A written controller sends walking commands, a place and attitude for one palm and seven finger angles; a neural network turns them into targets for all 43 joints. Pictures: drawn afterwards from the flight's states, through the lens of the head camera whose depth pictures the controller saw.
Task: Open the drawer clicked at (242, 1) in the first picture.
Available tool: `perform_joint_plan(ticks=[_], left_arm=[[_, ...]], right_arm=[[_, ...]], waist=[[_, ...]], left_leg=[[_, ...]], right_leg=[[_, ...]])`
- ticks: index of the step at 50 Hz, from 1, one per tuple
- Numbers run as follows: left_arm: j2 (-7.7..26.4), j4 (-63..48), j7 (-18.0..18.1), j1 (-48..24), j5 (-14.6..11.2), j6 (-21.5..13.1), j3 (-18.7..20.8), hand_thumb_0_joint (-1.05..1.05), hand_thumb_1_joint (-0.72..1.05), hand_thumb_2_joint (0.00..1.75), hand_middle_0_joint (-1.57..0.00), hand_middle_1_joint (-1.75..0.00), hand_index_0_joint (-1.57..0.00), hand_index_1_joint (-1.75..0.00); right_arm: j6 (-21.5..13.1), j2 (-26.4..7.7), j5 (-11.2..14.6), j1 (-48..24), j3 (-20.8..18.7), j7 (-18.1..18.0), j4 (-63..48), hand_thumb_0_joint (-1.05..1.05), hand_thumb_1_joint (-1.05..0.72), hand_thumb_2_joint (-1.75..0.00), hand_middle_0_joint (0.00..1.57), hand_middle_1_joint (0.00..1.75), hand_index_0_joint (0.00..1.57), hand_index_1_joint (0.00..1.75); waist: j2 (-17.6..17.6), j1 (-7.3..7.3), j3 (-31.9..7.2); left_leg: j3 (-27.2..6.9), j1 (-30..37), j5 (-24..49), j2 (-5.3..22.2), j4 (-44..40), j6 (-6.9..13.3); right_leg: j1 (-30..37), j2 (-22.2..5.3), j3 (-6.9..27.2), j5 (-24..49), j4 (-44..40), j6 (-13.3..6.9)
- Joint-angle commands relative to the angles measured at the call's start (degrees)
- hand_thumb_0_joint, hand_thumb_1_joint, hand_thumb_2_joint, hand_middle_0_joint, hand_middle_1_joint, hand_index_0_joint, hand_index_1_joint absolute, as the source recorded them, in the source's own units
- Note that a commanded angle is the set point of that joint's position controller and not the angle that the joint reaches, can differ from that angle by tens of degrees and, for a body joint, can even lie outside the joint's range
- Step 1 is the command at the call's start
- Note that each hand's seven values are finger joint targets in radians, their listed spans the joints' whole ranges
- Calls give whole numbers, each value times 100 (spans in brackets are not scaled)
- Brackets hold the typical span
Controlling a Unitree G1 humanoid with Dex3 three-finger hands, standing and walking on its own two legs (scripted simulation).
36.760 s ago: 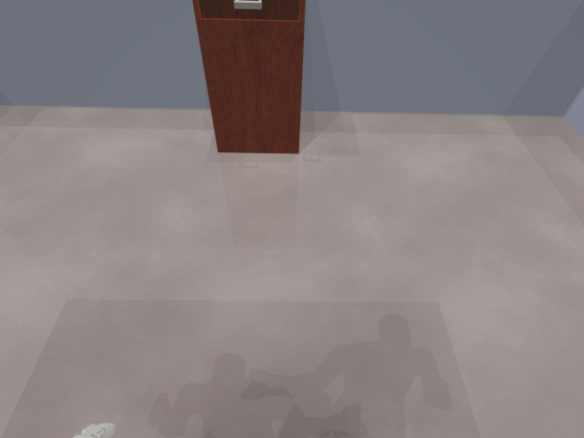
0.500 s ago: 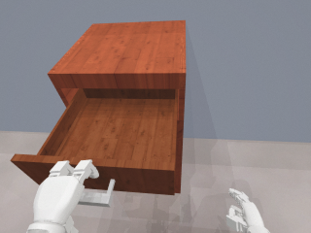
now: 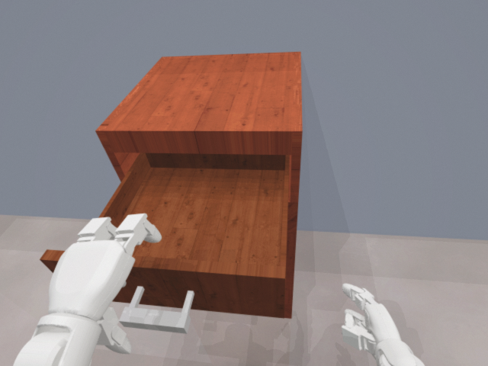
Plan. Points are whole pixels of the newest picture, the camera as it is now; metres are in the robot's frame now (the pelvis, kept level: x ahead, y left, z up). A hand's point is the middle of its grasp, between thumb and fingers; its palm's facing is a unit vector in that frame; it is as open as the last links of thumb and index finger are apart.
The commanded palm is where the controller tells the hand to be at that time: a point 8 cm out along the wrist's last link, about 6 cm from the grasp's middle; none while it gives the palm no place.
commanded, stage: lift the hand off the handle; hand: left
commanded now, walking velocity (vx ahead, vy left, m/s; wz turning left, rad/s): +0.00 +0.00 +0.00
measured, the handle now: (159, 307) +0.21 +0.19 +0.01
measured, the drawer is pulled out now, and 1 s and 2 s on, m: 0.29 0.29 0.29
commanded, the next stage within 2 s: draw the hand back to the body in 0.20 s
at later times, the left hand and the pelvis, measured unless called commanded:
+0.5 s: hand (114, 281) +0.17 +0.20 +0.15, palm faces +0.12 -0.11 -0.99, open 13.9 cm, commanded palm +0.13 +0.20 +0.21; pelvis +0.00 -0.02 +0.00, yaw +0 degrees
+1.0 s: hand (102, 278) +0.17 +0.21 +0.15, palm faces +0.23 -0.68 -0.69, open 13.8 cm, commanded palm +0.13 +0.24 +0.20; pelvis +0.00 +0.00 +0.00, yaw +1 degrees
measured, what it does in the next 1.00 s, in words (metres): stands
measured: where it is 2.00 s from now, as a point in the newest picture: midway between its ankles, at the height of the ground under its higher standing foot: outside the picture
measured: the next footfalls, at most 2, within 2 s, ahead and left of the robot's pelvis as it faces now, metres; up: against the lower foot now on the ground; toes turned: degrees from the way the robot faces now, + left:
none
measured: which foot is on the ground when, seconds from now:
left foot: down 0.00-1.00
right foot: down 0.00-1.00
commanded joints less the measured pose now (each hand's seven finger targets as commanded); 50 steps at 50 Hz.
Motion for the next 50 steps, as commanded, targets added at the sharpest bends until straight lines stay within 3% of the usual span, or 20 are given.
perform_joint_plan(ticks=[1,7,8,11,13,15,17,18,19,22,23,27,30,33,37,45,46,47,48,50], left_arm=[[866,-1589,153,-564,36,-52,746,0,-50,30,-30,-120,-30,-120],[931,-1359,23,-616,-178,162,977,0,-50,30,-30,-120,-30,-120],[731,-1131,-53,-387,-139,179,766,0,-50,30,-30,-120,-30,-120],[934,-1400,-137,-734,-106,149,779,0,-50,30,-30,-120,-30,-120],[773,-1449,-153,-811,-121,86,602,0,-50,30,-30,-120,-30,-120],[851,-1364,-139,-656,-100,-8,700,0,-50,30,-30,-120,-30,-120],[1327,-1468,-20,-736,-131,-37,1264,0,-50,30,-30,-120,-30,-120],[1070,-1351,-31,-660,-78,-64,1037,0,-50,30,-30,-120,-30,-120],[1142,-1295,-15,-616,-120,-98,1157,0,-50,30,-30,-120,-30,-120],[1493,-1257,53,-460,-310,-125,1693,0,-50,30,-30,-120,-30,-120],[1301,-1135,11,-276,-371,-159,1523,0,-50,30,-30,-120,-30,-120],[1403,-1264,-45,-150,-625,-240,1697,0,-50,30,-30,-120,-30,-120],[1383,-1071,-102,-168,-596,-399,1570,0,-50,30,-30,-120,-30,-120],[1484,-1273,-30,-122,-570,-564,1717,0,-50,30,-30,-120,-30,-120],[1741,-1369,123,109,-668,-634,2191,0,-50,30,-30,-120,-30,-120],[1560,-1033,100,539,-827,-617,2130,0,-50,30,-30,-120,-30,-120],[-740,-1301,163,-43,-4858,-1122,1727,0,-47,32,-30,-118,-30,-118],[-213,-856,282,241,-4935,-1380,2030,0,-43,33,-29,-115,-29,-115],[-180,-832,370,423,-5193,-1522,2176,0,-40,34,-29,-113,-29,-113],[196,-1653,513,-67,-5279,-1837,2399,0,-32,37,-29,-109,-29,-109]], right_arm=[[-270,-482,2,-1136,-190,9,-1107,0,-90,-90,20,30,20,30],[-270,-454,97,-1411,-163,39,-1047,0,-90,-90,20,30,20,30],[-235,-443,44,-1229,-158,47,-997,0,-90,-90,20,30,20,30],[-208,-510,60,-1253,-165,21,-1074,0,-90,-90,20,30,20,30],[-275,-450,38,-1262,-139,18,-1086,0,-90,-90,20,30,20,30],[-245,-500,11,-1181,-178,-17,-1055,0,-90,-90,20,30,20,30],[-311,-512,59,-1327,-146,-53,-1090,0,-90,-90,20,30,20,30],[-294,-466,-8,-1180,-142,-54,-1048,0,-90,-90,20,30,20,30],[-305,-473,19,-1145,-161,-67,-1034,0,-90,-90,20,30,20,30],[-355,-525,52,-1293,-169,-86,-1023,0,-90,-90,20,30,20,30],[-341,-507,8,-1115,-181,-93,-1008,0,-90,-90,20,30,20,30],[-425,-588,76,-1241,-200,-131,-1056,0,-90,-90,20,30,20,30],[-416,-615,-5,-989,-248,-214,-979,0,-90,-90,20,30,20,30],[-528,-597,-34,-901,-235,-256,-1036,0,-90,-90,20,30,20,30],[-544,-651,28,-1038,-263,-250,-1066,0,-90,-90,20,30,20,30],[-423,-667,-1,-788,-359,-229,-1029,0,-90,-90,20,30,20,30],[-870,-195,34,-358,-338,-397,-1176,0,-90,-90,20,30,20,30],[-1180,-311,1,-411,-306,-525,-965,0,-90,-90,20,30,20,30],[-1247,-348,-33,-276,-293,-635,-874,0,-90,-90,20,30,20,30],[-1500,-394,-103,-228,-289,-764,-854,0,-90,-90,20,30,20,30]], waist=[[-253,69,-460],[-482,32,-256],[-433,69,-235],[-462,32,-325],[-337,36,-361],[-437,23,-330],[-492,59,-448],[-345,66,-385],[-550,26,-253],[-447,81,-343],[-508,64,-373],[-452,-18,-220],[-538,-59,-36],[-465,10,-309],[-409,30,-400],[-540,-2,-283],[-959,-651,277],[-1110,-520,326],[-1093,-444,277],[-580,-345,-214]], left_leg=[[72,920,1446,177,-447,63],[40,857,1299,161,-497,55],[84,814,1301,123,-513,72],[107,885,1181,122,-542,74],[98,893,1107,92,-485,101],[102,907,1164,90,-451,94],[75,926,1148,106,-396,70],[118,913,1144,74,-368,84],[98,898,1110,86,-360,68],[71,903,1193,28,-314,61],[119,860,1230,-6,-287,90],[102,880,1155,-16,-271,80],[129,819,1004,-38,-281,109],[113,905,1029,-25,-212,119],[76,888,1206,-10,-167,56],[131,717,1329,-2,-197,87],[107,1218,850,169,-361,201],[5,1202,560,256,-474,157],[21,1130,492,214,-564,155],[50,1289,813,147,-584,141]], right_leg=[[-572,-56,-262,1162,-615,-93],[-517,-19,-185,1172,-684,-97],[-507,-22,-296,1101,-675,-80],[-528,-80,-207,1025,-746,-38],[-557,-66,-255,877,-748,-67],[-575,-50,-214,983,-779,-73],[-496,-60,-23,1101,-787,-100],[-561,-98,-125,1035,-789,-84],[-652,-120,-60,1058,-822,-70],[-480,-99,87,1441,-824,-83],[-429,-133,-51,1527,-781,-35],[-556,-140,83,1620,-849,5],[-742,-162,-82,1304,-932,57],[-685,-198,-104,1301,-877,30],[-586,-180,15,1722,-765,-7],[-673,-156,-281,1751,-683,69],[-664,-84,-480,1447,-722,-8],[-808,-8,-428,876,-752,-37],[-704,-117,-493,740,-891,-3],[-396,-206,-407,1030,-865,-15]])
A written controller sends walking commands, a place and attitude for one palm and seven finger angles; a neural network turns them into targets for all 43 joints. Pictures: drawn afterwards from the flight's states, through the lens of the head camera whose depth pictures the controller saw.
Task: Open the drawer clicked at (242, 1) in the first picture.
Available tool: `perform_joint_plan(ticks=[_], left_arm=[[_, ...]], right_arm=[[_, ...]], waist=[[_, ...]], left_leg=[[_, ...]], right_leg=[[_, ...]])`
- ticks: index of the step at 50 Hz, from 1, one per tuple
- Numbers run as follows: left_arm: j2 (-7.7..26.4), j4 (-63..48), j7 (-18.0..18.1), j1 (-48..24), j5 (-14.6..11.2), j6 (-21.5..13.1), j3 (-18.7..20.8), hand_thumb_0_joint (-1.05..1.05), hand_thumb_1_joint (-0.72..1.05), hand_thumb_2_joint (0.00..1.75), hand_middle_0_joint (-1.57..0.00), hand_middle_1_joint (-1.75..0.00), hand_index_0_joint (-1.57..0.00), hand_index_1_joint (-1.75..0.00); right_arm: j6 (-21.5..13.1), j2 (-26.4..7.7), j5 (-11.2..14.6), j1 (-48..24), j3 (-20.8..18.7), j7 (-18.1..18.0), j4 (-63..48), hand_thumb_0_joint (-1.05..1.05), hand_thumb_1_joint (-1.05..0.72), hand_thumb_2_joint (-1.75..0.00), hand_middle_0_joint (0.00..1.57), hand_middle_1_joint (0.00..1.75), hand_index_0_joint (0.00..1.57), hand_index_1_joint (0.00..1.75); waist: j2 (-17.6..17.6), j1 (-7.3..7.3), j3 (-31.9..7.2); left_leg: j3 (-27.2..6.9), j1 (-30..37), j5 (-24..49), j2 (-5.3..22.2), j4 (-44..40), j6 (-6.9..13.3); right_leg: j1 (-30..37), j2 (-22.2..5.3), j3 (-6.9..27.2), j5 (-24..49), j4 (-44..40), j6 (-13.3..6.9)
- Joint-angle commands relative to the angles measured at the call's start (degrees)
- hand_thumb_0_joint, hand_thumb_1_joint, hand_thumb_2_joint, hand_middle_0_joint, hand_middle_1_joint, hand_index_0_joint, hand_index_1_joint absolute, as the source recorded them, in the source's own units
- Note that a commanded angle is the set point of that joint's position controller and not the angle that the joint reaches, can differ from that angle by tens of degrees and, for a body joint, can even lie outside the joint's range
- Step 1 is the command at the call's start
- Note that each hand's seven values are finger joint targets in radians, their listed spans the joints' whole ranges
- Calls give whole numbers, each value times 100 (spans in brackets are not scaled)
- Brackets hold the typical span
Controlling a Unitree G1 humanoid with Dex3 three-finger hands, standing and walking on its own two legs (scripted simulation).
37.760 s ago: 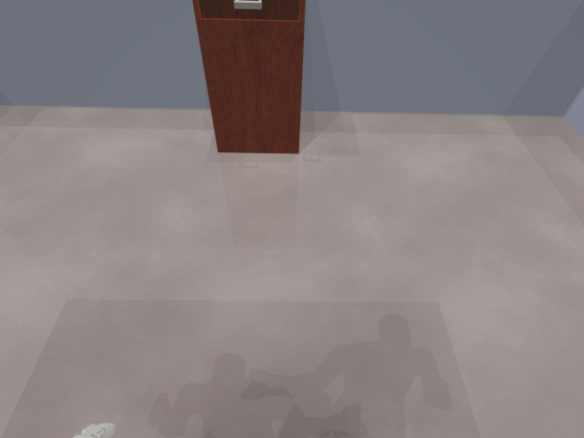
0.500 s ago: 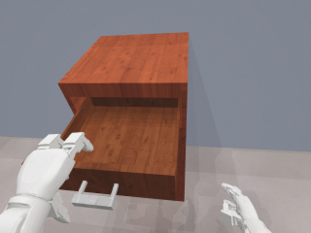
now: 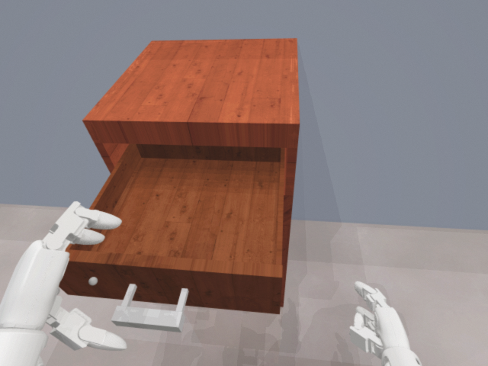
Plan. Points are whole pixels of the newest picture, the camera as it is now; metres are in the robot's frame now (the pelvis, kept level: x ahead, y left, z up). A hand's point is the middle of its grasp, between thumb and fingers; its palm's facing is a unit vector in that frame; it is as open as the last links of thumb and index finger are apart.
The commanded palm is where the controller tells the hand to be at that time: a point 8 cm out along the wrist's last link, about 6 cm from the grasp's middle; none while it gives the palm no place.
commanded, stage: draw the hand back to the body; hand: left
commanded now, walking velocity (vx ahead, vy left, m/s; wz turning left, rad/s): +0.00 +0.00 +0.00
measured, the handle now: (153, 305) +0.21 +0.19 +0.00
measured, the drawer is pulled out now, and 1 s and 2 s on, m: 0.29 0.29 0.29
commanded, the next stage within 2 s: step back with the hand held close in 0.90 s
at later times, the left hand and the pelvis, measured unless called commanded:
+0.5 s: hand (77, 251) +0.20 +0.23 +0.17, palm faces +0.35 -0.83 -0.43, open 10.4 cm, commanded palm +0.15 +0.28 +0.20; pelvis +0.02 +0.01 +0.01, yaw +0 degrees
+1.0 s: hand (84, 252) +0.20 +0.22 +0.17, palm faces +0.39 -0.82 -0.42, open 7.5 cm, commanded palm +0.14 +0.27 +0.20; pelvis +0.02 -0.01 +0.01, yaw +0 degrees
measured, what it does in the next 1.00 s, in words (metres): stands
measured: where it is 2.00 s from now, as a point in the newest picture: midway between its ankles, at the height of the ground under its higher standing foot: outside the picture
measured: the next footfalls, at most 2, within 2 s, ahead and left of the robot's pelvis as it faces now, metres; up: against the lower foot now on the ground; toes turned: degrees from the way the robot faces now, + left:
none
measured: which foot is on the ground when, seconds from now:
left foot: down 0.00-1.00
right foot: down 0.00-1.00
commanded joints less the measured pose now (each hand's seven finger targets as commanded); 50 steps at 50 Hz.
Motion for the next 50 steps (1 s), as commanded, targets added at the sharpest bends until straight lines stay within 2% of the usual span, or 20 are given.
perform_joint_plan(ticks=[1,2,3,7,8,11,15,17,18,20,22,26,28,35,37,41,43,44,47,50], left_arm=[[561,-1765,470,-645,-1364,-831,820,0,-29,39,-29,-107,-29,-107],[704,-1571,530,-600,-1390,-838,1029,0,-26,40,-28,-104,-28,-104],[300,-1288,516,-397,-1391,-864,747,0,-22,42,-28,-102,-28,-102],[362,-1284,450,-649,-1445,-888,799,0,-8,48,-27,-93,-27,-93],[205,-1025,442,-467,-1465,-887,734,0,-5,50,-27,-91,-27,-91],[284,-1211,382,-431,-1517,-882,806,0,6,54,-26,-84,-26,-84],[293,-949,385,-232,-1550,-854,964,0,20,60,-25,-75,-25,-75],[454,-1164,392,-450,-1531,-862,1077,0,27,63,-25,-70,-25,-70],[347,-930,412,-263,-1525,-859,1066,0,31,64,-24,-68,-24,-68],[372,-786,420,-221,-1562,-817,1140,0,37,68,-24,-64,-24,-64],[557,-1035,433,-485,-1551,-841,1278,0,44,70,-23,-59,-23,-59],[462,-754,435,-499,-1580,-779,1223,0,58,76,-22,-50,-22,-50],[488,-575,467,-506,-1560,-792,1303,0,65,80,-22,-46,-22,-46],[462,-572,443,-630,-1581,-764,1221,0,90,90,-20,-30,-20,-30],[595,-731,450,-764,-1579,-780,1329,0,90,90,-20,-30,-20,-30],[523,-615,430,-678,-1594,-768,1268,0,90,90,-20,-30,-20,-30],[487,-431,441,-611,-1592,-782,1299,0,90,90,-20,-30,-20,-30],[498,-553,419,-662,-1599,-779,1264,0,90,90,-20,-30,-20,-30],[625,-703,420,-771,-1579,-806,1368,0,90,90,-20,-30,-20,-30],[461,-418,408,-560,-1598,-788,1259,0,90,90,-20,-30,-20,-30]], right_arm=[[-927,-368,-120,-464,-143,-331,-858,0,-90,-90,20,30,20,30],[-1003,-374,-133,-528,-123,-352,-694,0,-90,-90,20,30,20,30],[-1023,-305,-141,-425,-81,-337,-624,0,-90,-90,20,30,20,30],[-1099,-369,-124,-469,-106,-269,-522,0,-90,-90,20,30,20,30],[-1065,-367,-133,-420,-119,-255,-456,0,-90,-90,20,30,20,30],[-1052,-400,-119,-472,-163,-205,-514,0,-90,-90,20,30,20,30],[-943,-421,-103,-476,-228,-195,-402,0,-90,-90,20,30,20,30],[-954,-452,-95,-539,-229,-206,-422,0,-90,-90,20,30,20,30],[-915,-444,-103,-469,-244,-211,-366,0,-90,-90,20,30,20,30],[-860,-434,-82,-485,-275,-230,-369,0,-90,-90,20,30,20,30],[-869,-468,-76,-554,-289,-259,-396,0,-90,-90,20,30,20,30],[-779,-456,-59,-497,-296,-266,-403,0,-90,-90,20,30,20,30],[-769,-459,-76,-510,-312,-297,-313,0,-90,-90,20,30,20,30],[-784,-477,-80,-549,-291,-287,-355,0,-90,-90,20,30,20,30],[-818,-485,-83,-598,-290,-292,-349,0,-90,-90,20,30,20,30],[-777,-445,-82,-570,-279,-279,-383,0,-90,-90,20,30,20,30],[-758,-446,-95,-585,-295,-299,-303,0,-90,-90,20,30,20,30],[-767,-438,-82,-586,-289,-288,-370,0,-90,-90,20,30,20,30],[-793,-470,-92,-638,-306,-291,-342,0,-90,-90,20,30,20,30],[-749,-450,-81,-584,-315,-278,-326,0,-90,-90,20,30,20,30]], waist=[[-256,-66,-705],[-71,-22,-528],[19,-61,-341],[202,-56,-148],[171,-76,-122],[3,-49,-458],[-187,-66,-473],[-86,-65,-533],[-100,-78,-515],[-385,-85,-507],[-142,-76,-635],[-369,-109,-523],[-121,-110,-426],[-260,-92,-426],[-138,-74,-441],[-315,-79,-408],[-215,-88,-319],[-366,-86,-390],[-138,-61,-500],[-403,-84,-380]], left_leg=[[118,1150,1012,182,-565,125],[112,1035,989,165,-589,91],[126,935,996,150,-629,69],[41,888,1274,208,-741,1],[71,862,1248,201,-732,7],[39,969,1617,253,-768,0],[84,951,1754,247,-737,-5],[43,1007,1809,258,-787,-31],[71,983,1746,236,-772,-26],[97,987,1717,238,-765,-7],[117,1091,1789,222,-751,-4],[109,1082,1746,221,-780,5],[179,1117,1639,168,-732,27],[135,1153,1621,158,-789,38],[134,1158,1608,152,-808,32],[141,1146,1564,165,-820,38],[208,1168,1493,125,-756,63],[169,1159,1559,159,-792,59],[200,1225,1737,133,-742,62],[209,1195,1665,143,-735,70]], right_leg=[[-485,-255,-259,1168,-672,-31],[-474,-224,-215,1122,-744,-64],[-532,-221,-307,1113,-760,-73],[-451,-207,-303,1265,-802,-121],[-469,-194,-348,1288,-819,-109],[-254,-233,-335,1615,-710,-103],[-239,-191,-390,1785,-756,-80],[-214,-203,-348,1740,-771,-95],[-243,-187,-399,1714,-783,-86],[-253,-195,-399,1791,-807,-56],[-194,-224,-311,1872,-833,-68],[-251,-231,-349,1878,-848,-35],[-333,-220,-328,1839,-963,-37],[-286,-211,-334,1834,-971,-25],[-240,-238,-270,1838,-1005,-43],[-250,-249,-298,1832,-986,-16],[-328,-228,-272,1847,-1097,-7],[-257,-259,-267,1911,-1029,-2],[-189,-262,-228,2147,-1018,-14],[-269,-233,-295,2084,-1023,17]])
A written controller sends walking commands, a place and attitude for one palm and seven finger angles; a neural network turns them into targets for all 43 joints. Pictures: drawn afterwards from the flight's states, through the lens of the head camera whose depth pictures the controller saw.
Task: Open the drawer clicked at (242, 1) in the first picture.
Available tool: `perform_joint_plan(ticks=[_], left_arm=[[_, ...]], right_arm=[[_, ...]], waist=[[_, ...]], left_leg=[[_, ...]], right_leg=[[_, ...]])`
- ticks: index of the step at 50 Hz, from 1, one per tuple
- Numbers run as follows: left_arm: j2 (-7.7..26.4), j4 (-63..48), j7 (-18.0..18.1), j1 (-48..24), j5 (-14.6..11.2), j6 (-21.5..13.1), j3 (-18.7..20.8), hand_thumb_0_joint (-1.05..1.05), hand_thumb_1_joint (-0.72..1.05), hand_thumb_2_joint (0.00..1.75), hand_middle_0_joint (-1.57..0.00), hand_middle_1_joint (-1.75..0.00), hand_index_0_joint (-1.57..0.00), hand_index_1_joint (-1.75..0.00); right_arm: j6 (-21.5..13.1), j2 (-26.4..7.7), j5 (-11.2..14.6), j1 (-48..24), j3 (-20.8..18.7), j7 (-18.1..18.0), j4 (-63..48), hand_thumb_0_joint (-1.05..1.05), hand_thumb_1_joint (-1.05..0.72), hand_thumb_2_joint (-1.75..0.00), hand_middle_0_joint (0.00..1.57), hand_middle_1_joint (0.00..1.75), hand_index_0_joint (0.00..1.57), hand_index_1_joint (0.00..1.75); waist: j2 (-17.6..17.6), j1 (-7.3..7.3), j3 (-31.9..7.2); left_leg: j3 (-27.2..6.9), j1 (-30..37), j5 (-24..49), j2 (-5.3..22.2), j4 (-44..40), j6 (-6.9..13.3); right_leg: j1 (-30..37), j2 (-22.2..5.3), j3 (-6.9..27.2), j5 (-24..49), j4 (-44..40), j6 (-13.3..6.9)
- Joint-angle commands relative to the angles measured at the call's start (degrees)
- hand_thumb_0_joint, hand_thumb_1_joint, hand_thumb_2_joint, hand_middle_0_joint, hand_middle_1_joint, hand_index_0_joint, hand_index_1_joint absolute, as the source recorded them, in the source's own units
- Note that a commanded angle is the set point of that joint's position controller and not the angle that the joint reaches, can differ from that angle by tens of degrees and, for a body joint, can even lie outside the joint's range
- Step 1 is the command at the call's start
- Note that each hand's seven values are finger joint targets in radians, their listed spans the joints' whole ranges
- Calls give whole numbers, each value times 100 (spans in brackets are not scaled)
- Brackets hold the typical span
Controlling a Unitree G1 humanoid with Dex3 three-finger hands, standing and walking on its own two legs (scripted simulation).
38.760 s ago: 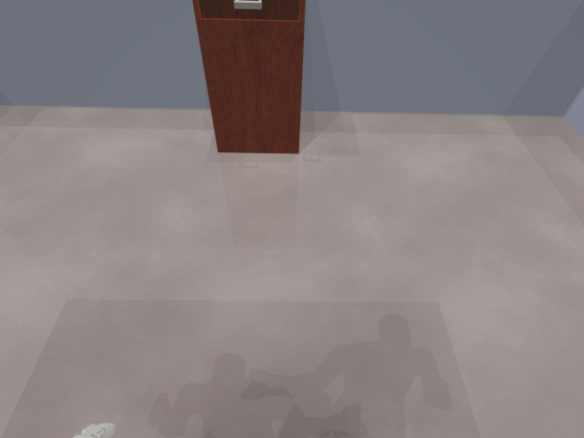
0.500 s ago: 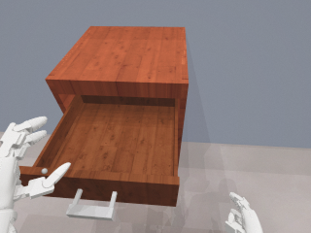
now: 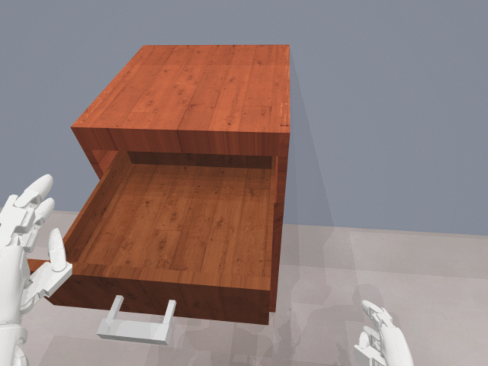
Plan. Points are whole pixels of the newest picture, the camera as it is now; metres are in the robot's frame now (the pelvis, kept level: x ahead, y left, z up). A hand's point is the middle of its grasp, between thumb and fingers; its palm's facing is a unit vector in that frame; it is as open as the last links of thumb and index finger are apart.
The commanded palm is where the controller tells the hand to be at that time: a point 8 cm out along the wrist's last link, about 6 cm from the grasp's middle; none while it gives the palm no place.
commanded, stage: step back with the hand held close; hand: left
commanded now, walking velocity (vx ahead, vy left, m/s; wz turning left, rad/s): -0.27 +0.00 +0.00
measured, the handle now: (139, 317) +0.19 +0.20 +0.00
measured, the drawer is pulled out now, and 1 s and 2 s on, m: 0.29 0.29 0.29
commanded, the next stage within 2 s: stop stepping back and stand still in 1.32 s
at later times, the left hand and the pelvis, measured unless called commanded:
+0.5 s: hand (44, 285) +0.16 +0.25 +0.16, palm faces +0.26 -0.80 -0.54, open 7.4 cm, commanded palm +0.09 +0.30 +0.19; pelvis -0.04 +0.02 -0.01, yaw -1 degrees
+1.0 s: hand out of the picture +0.09 +0.26 +0.17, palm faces +0.34 -0.82 -0.46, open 7.5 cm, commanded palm +0.03 +0.30 +0.19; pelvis -0.12 +0.03 -0.01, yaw -3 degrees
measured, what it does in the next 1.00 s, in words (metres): walks backwards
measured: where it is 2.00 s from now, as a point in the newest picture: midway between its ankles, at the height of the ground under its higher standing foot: outside the picture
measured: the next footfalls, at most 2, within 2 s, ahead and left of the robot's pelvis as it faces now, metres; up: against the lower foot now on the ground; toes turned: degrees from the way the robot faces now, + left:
right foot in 1.08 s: -0.25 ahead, -0.09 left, +0.00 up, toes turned +0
left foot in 1.34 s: -0.14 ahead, +0.12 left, +0.00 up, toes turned -1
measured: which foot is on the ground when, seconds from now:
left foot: down 0.00-1.00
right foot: down 0.00-0.82, up 0.84-1.00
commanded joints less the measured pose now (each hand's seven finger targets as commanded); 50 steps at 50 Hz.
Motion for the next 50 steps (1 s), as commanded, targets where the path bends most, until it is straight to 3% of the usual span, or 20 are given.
perform_joint_plan(ticks=[1,2,3,5,7,11,12,16,22,26,31,34,36,38,39,41,42,44,45,50], left_arm=[[1815,-1762,153,-1233,-28,-638,1551,0,90,90,-20,-30,-20,-30],[2008,-1708,153,-1392,2,-803,1719,0,90,90,-20,-30,-20,-30],[1242,-992,72,-556,31,-780,1179,0,90,90,-20,-30,-20,-30],[953,-918,-27,-83,37,-719,883,0,90,90,-20,-30,-20,-30],[1097,-1111,-26,75,48,-724,983,0,90,90,-20,-30,-20,-30],[1281,-1367,30,532,44,-704,1236,0,90,90,-20,-30,-20,-30],[1497,-1658,68,459,56,-742,1369,0,90,90,-20,-30,-20,-30],[1463,-1898,157,768,9,-756,1431,0,90,90,-20,-30,-20,-30],[1470,-2058,253,842,-1,-801,1484,0,90,90,-20,-30,-20,-30],[1305,-1994,259,746,-2,-851,1380,0,90,90,-20,-30,-20,-30],[1256,-1904,292,442,27,-943,1317,0,90,90,-20,-30,-20,-30],[1223,-1948,337,237,35,-1002,1152,0,90,90,-20,-30,-20,-30],[1227,-1926,356,98,54,-988,1123,0,90,90,-20,-30,-20,-30],[1294,-2003,367,110,47,-977,1223,0,90,90,-20,-30,-20,-30],[1324,-2046,361,131,42,-987,1273,0,90,90,-20,-30,-20,-30],[1337,-2162,357,197,89,-1076,1409,0,90,90,-20,-30,-20,-30],[1394,-2182,385,102,151,-1097,1459,0,90,90,-20,-30,-20,-30],[1210,-2187,392,212,109,-1118,1320,0,90,90,-20,-30,-20,-30],[1192,-2138,384,335,84,-1128,1326,0,90,90,-20,-30,-20,-30],[1217,-2248,282,296,-24,-1163,1234,0,90,90,-20,-30,-20,-30]], right_arm=[[-209,-689,59,-518,-220,5,-1160,0,-90,-90,20,30,20,30],[-186,-644,24,-518,-222,1,-1031,0,-90,-90,20,30,20,30],[-101,-591,-11,-525,-214,18,-906,0,-90,-90,20,30,20,30],[9,-698,42,-564,-309,66,-1093,0,-90,-90,20,30,20,30],[76,-746,68,-682,-372,82,-1210,0,-90,-90,20,30,20,30],[289,-686,113,-678,-444,76,-1352,0,-90,-90,20,30,20,30],[296,-722,97,-713,-449,56,-1383,0,-90,-90,20,30,20,30],[347,-642,101,-644,-454,25,-1450,0,-90,-90,20,30,20,30],[189,-661,50,-584,-448,-9,-1383,0,-90,-90,20,30,20,30],[43,-680,53,-501,-405,23,-1374,0,-90,-90,20,30,20,30],[-101,-667,63,-407,-371,22,-1329,0,-90,-90,20,30,20,30],[-137,-640,24,-307,-391,27,-1149,0,-90,-90,20,30,20,30],[-137,-612,-28,-290,-365,42,-1041,0,-90,-90,20,30,20,30],[-139,-619,-30,-355,-362,9,-1095,0,-90,-90,20,30,20,30],[-146,-654,-20,-423,-345,4,-1189,0,-90,-90,20,30,20,30],[-260,-724,13,-481,-332,5,-1319,0,-90,-90,20,30,20,30],[-314,-706,-31,-491,-354,-11,-1326,0,-90,-90,20,30,20,30],[-410,-613,-119,-310,-367,68,-1165,0,-90,-90,20,30,20,30],[-462,-647,-117,-285,-388,105,-1055,0,-90,-90,20,30,20,30],[-592,-708,-151,-348,-274,209,-834,0,-90,-90,20,30,20,30]], waist=[[-234,-177,133],[-138,-209,119],[-522,-280,26],[-581,-297,-440],[-394,-267,-655],[-695,-278,-1022],[-478,-267,-1083],[-104,-266,-1133],[340,-249,-1039],[455,-280,-760],[-200,-374,-418],[-754,-462,-314],[-845,-481,-336],[-495,-454,-335],[-4,-412,-291],[1156,-368,-376],[1474,-366,-354],[683,-345,-474],[538,-318,-580],[932,-319,-772]], left_leg=[[111,376,1163,137,99,294],[87,353,958,95,214,270],[54,344,1131,86,311,295],[123,399,1657,147,385,292],[149,492,2065,210,342,283],[117,362,2584,349,367,278],[117,346,2624,352,325,265],[-30,147,2721,485,214,271],[-304,-425,1948,718,-146,335],[-432,-1265,640,878,-365,433],[-349,-1652,-1172,517,4,342],[-48,-627,-874,38,1242,140],[-24,-313,-563,-27,1416,98],[-374,-451,-465,269,592,179],[-681,-803,-645,549,-47,271],[-1612,-2283,-2308,1438,-1543,589],[-1987,-2660,-2632,1722,-1854,824],[-1645,-1905,-1209,1630,-1299,914],[-1401,-1392,-701,1539,-1104,897],[-1120,-735,424,1378,-834,769]], right_leg=[[-1230,-525,467,2352,-695,107],[-1265,-710,614,2631,-739,42],[-1204,-671,453,2809,-647,83],[-884,-712,356,3277,-371,145],[-870,-725,385,3387,-211,158],[-654,-667,247,3378,77,183],[-680,-685,244,3283,147,168],[-713,-548,158,2664,366,163],[-744,-368,3,1527,654,184],[-685,-304,-15,767,943,204],[-1204,-536,518,327,346,73],[-2498,-1153,1134,-299,-519,-305],[-2714,-1303,1006,78,-430,-392],[-2474,-913,621,137,31,-196],[-2208,-562,427,-159,361,-8],[-924,86,-74,-781,2035,258],[-751,127,24,-865,2869,264],[-1358,30,150,-1087,3103,204],[-1618,-3,65,-1117,2895,230],[-1366,63,-129,-853,1378,244]])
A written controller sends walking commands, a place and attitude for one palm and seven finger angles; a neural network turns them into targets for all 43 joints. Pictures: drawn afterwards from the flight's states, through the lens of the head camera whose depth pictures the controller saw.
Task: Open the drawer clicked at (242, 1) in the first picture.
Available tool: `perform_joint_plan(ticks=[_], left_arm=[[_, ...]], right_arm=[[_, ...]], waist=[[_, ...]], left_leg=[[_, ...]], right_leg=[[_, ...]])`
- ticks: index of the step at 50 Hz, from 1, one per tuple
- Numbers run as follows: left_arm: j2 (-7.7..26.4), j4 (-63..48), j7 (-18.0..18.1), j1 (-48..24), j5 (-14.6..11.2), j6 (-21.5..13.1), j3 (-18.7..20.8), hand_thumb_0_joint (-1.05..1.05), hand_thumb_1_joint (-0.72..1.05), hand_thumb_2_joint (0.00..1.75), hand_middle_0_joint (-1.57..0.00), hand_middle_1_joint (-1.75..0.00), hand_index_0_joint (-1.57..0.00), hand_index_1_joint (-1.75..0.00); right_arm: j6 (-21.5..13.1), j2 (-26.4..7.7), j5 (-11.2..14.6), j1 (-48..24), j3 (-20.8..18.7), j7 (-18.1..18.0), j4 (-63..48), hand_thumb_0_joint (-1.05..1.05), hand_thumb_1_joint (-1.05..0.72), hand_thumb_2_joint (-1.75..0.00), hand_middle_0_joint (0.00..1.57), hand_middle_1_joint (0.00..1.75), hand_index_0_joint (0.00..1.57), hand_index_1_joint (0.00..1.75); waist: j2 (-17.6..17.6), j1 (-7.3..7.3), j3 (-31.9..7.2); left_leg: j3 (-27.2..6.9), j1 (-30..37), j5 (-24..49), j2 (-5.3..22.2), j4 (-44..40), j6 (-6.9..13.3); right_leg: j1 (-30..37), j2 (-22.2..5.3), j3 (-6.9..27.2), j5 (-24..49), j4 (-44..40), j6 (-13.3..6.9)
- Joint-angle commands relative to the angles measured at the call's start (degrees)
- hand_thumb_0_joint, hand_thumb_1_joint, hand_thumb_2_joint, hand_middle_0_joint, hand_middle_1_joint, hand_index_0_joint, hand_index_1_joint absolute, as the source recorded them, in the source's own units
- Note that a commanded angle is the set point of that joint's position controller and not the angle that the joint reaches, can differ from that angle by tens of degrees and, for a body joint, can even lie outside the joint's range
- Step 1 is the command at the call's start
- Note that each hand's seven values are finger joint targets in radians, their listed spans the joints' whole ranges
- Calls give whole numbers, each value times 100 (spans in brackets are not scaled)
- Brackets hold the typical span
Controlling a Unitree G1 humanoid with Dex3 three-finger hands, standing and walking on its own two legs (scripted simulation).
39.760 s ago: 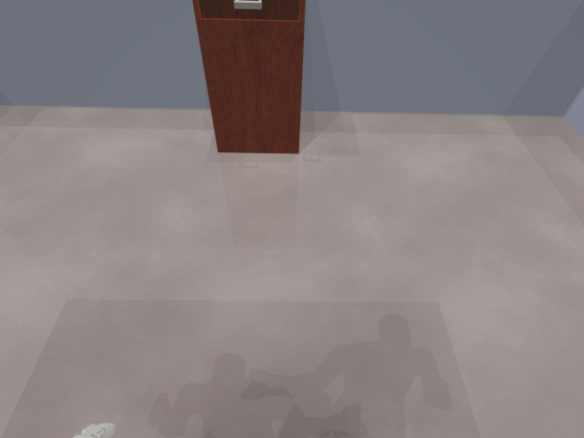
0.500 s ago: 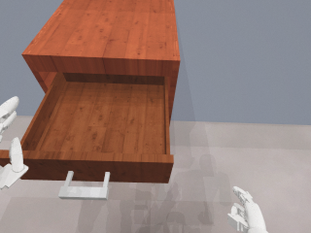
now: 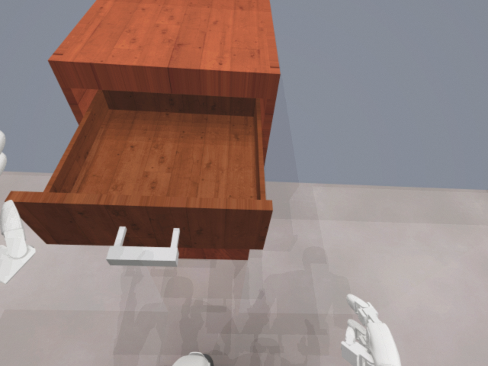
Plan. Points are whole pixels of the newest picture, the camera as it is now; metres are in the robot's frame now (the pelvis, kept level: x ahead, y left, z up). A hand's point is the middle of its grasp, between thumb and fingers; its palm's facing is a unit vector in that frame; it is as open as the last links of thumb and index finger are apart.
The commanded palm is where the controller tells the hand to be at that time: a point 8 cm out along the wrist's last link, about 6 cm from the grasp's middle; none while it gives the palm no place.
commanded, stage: step back with the hand held close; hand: left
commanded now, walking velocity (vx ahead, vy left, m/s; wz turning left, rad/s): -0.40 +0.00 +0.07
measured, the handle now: (146, 244) +0.30 +0.19 +0.01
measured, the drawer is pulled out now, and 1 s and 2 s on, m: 0.29 0.29 0.29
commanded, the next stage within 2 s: stop stepping back and stand still in 0.32 s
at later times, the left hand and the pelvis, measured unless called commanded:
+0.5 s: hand out of the picture +0.08 +0.18 +0.18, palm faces +0.27 -0.82 -0.50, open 7.5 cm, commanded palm +0.01 +0.24 +0.20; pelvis -0.12 -0.04 +0.01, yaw +0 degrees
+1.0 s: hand out of the picture -0.04 +0.16 +0.19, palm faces +0.40 -0.75 -0.52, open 7.5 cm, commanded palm -0.10 +0.21 +0.20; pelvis -0.21 -0.08 +0.00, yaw +4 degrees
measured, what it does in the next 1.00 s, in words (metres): walks backwards: right foot, then left foot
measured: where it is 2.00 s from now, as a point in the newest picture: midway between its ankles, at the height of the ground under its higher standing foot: outside the picture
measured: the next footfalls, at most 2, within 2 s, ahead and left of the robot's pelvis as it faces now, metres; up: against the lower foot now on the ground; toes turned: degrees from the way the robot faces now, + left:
right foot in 0.08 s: -0.13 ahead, -0.13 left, +0.00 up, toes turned +3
left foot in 0.34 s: -0.02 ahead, +0.09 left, +0.00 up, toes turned +2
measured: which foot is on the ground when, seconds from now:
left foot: down 0.00-0.12, up 0.14-0.32, down 0.34-0.58, up 0.60-0.86, down 0.88-1.00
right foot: up 0.00-0.06, down 0.08-1.00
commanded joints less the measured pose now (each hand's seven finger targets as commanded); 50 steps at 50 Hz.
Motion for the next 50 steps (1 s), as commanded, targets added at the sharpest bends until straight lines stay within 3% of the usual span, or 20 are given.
perform_joint_plan(ticks=[1,4,6,7,9,12,14,15,18,19,22,27,28,30,34,40,42,44,47,50], left_arm=[[790,-1314,-41,-6,-110,-449,477,0,90,90,-20,-30,-20,-30],[1063,-1320,-159,112,-186,-563,764,0,90,90,-20,-30,-20,-30],[1000,-996,-208,407,-258,-516,641,0,90,90,-20,-30,-20,-30],[1176,-941,-113,404,-222,-483,866,0,90,90,-20,-30,-20,-30],[890,-710,-28,436,-99,-368,691,0,90,90,-20,-30,-20,-30],[870,-501,82,85,95,-310,559,0,90,90,-20,-30,-20,-30],[825,-543,107,168,70,-223,486,0,90,90,-20,-30,-20,-30],[837,-914,97,60,26,-232,368,0,90,90,-20,-30,-20,-30],[792,-1244,-3,661,-21,-339,423,0,90,90,-20,-30,-20,-30],[883,-1640,-42,640,-33,-333,444,0,90,90,-20,-30,-20,-30],[981,-2130,41,499,-22,-254,593,0,90,90,-20,-30,-20,-30],[979,-1298,117,655,-102,-47,796,0,90,90,-20,-30,-20,-30],[957,-1082,108,445,-82,-67,692,0,90,90,-20,-30,-20,-30],[775,-596,101,194,-81,74,442,0,90,90,-20,-30,-20,-30],[695,-62,59,-168,36,-36,184,0,90,90,-20,-30,-20,-30],[699,-541,173,-121,201,-205,63,0,90,90,-20,-30,-20,-30],[862,-930,207,-28,143,-297,175,0,90,90,-20,-30,-20,-30],[830,-1274,194,-158,163,-400,209,0,90,90,-20,-30,-20,-30],[985,-933,168,86,170,-229,529,0,90,90,-20,-30,-20,-30],[735,-225,106,-23,149,-220,330,0,90,90,-20,-30,-20,-30]], right_arm=[[-368,-982,-11,-489,-310,2,-634,0,-90,-90,20,30,20,30],[-275,-960,51,-618,-295,18,-717,0,-90,-90,20,30,20,30],[-177,-902,274,-503,-502,25,-792,0,-90,-90,20,30,20,30],[-75,-941,266,-671,-564,5,-705,0,-90,-90,20,30,20,30],[93,-503,135,-816,-323,-87,-681,0,-90,-90,20,30,20,30],[265,-565,99,-977,-187,-289,-702,0,-90,-90,20,30,20,30],[382,-665,92,-783,-285,-322,-708,0,-90,-90,20,30,20,30],[385,-805,107,-664,-379,-286,-746,0,-90,-90,20,30,20,30],[157,-901,147,-502,-613,-60,-941,0,-90,-90,20,30,20,30],[81,-839,-1,-511,-523,-22,-911,0,-90,-90,20,30,20,30],[-64,-894,7,-356,-540,20,-778,0,-90,-90,20,30,20,30],[-4,-950,152,-445,-385,-58,-957,0,-90,-90,20,30,20,30],[47,-878,176,-461,-355,-73,-982,0,-90,-90,20,30,20,30],[188,-943,189,-381,-508,-114,-896,0,-90,-90,20,30,20,30],[220,-912,37,-525,-373,-153,-697,0,-90,-90,20,30,20,30],[-27,-905,18,-308,-385,-139,-760,0,-90,-90,20,30,20,30],[-106,-982,24,-190,-433,-132,-860,0,-90,-90,20,30,20,30],[-151,-1194,3,-170,-523,-64,-935,0,-90,-90,20,30,20,30],[-175,-912,111,-215,-461,-76,-829,0,-90,-90,20,30,20,30],[-174,-1010,137,-274,-441,-154,-674,0,-90,-90,20,30,20,30]], waist=[[1346,34,-974],[958,45,-1093],[-916,-42,-1109],[-996,47,-1061],[-782,-117,-797],[-784,-176,-524],[-578,-190,-763],[-254,-199,-959],[1249,34,-1669],[1826,13,-1589],[1384,5,-1529],[812,-54,-721],[194,-139,-529],[-1239,-115,-184],[-631,-272,-125],[-768,-110,-405],[-13,-123,-502],[1495,-14,-512],[1572,-58,-160],[368,-67,281]], left_leg=[[-1220,1034,-379,1117,-1226,502],[-711,982,-545,703,-678,169],[78,1357,-1356,-328,1691,-308],[-93,871,-1973,-493,2932,-309],[-412,-414,-2525,-292,3007,-336],[-71,-307,-2244,-267,861,-295],[132,420,-828,-270,-572,-252],[-55,1037,1089,100,-1033,-133],[-1064,2665,4658,1498,-597,380],[-1292,2242,4571,1589,-785,516],[-870,2253,3830,1393,-642,562],[-427,292,-1859,628,-889,226],[-131,227,-2348,185,-225,13],[-90,410,-2014,-409,2591,-199],[-94,187,-1439,-231,2508,-117],[467,1266,-1767,-362,-634,260],[172,1781,-1573,-48,-1568,390],[-1243,1725,-1881,953,-1838,767],[-1070,515,-2952,1067,-1819,768],[-529,-164,-2209,512,-746,491]], right_leg=[[472,-4,-121,515,-1301,-51],[953,-240,-141,1657,-2550,-173],[-362,-1660,1142,1688,-3040,-742],[-567,-2238,1715,2661,-3055,-1100],[693,-2181,1144,5382,-2308,-1232],[1479,-1652,552,6829,-1704,-755],[1647,-1280,340,6479,-1393,-453],[1431,-1065,142,5623,-1164,-207],[-160,-351,13,589,-409,-145],[-170,-243,-19,-36,-46,-70],[-208,-183,0,376,51,-20],[1405,-272,-283,1223,-2052,12],[1180,-686,176,993,-2703,-211],[-717,-2236,2779,-1713,-4014,-887],[-438,-1798,1414,-597,-3596,-677],[497,-1714,1287,-669,-3521,-601],[625,-1203,917,-146,-2725,-433],[306,-338,46,595,-1039,-115],[380,-214,-313,591,-203,-79],[1230,-356,92,940,-1860,-146]])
